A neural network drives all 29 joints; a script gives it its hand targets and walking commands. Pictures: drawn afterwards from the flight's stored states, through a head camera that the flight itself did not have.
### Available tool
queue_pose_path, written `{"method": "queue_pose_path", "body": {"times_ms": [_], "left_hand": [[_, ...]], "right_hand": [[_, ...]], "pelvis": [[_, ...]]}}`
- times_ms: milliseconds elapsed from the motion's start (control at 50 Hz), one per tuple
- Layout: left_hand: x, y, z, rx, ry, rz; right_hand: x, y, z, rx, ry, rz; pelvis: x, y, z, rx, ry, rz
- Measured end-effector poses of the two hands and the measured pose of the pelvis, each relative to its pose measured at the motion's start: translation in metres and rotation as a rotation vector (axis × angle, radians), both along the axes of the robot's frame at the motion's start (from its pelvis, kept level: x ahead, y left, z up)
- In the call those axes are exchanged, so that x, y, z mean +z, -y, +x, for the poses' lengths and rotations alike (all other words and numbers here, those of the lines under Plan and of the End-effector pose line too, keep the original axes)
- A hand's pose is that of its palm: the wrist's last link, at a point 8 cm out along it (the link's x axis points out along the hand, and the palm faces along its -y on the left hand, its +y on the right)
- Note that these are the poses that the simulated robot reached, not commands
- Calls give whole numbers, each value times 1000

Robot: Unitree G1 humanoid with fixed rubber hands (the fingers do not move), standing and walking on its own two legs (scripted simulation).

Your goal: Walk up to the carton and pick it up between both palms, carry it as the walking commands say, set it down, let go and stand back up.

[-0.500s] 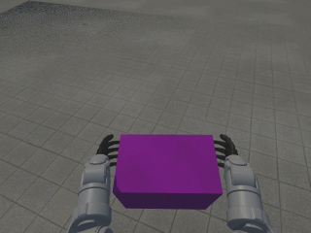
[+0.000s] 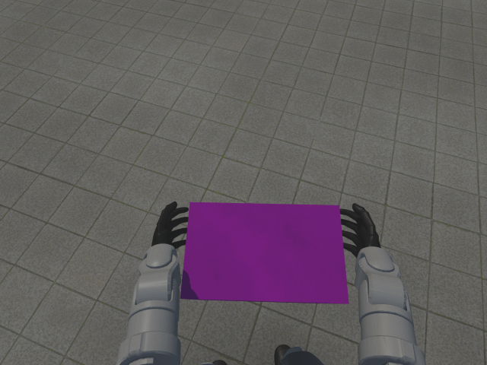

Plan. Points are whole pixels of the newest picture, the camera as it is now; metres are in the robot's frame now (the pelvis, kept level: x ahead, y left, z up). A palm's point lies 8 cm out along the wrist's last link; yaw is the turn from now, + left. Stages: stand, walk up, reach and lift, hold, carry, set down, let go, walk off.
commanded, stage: set down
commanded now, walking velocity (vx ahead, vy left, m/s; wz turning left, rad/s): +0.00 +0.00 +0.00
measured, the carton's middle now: (261, 258) +0.32 -0.05 -0.14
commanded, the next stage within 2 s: none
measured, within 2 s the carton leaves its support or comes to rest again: neither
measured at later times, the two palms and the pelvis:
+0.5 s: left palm (173, 248) +0.35 +0.13 -0.13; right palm (347, 249) +0.31 -0.22 -0.13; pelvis -0.06 -0.02 -0.08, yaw +0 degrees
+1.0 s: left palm (185, 248) +0.38 +0.12 -0.23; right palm (334, 251) +0.33 -0.22 -0.22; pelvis -0.06 +0.00 -0.15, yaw +1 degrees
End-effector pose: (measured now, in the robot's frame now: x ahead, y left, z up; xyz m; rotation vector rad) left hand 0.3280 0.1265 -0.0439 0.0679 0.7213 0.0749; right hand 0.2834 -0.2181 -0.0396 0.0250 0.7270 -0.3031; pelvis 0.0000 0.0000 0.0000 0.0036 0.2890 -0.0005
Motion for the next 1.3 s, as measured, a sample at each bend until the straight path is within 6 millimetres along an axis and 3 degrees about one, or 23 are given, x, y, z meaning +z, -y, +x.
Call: {"method": "queue_pose_path", "body": {"times_ms": [240,440,960,1300], "left_hand": [[-43,-3,8,7,14,-1],[-72,-4,19,-10,7,-14],[-175,4,51,-8,0,-32],[-235,9,64,-4,13,-25]], "right_hand": [[-47,-1,13,9,22,27],[-77,0,23,10,22,32],[-170,6,48,-2,18,22],[-231,9,59,-4,19,9]], "pelvis": [[-37,13,-37,-1,-130,1],[-69,18,-55,8,-212,-1],[-148,3,-57,15,-464,-7],[-201,5,-73,15,-535,-9]]}}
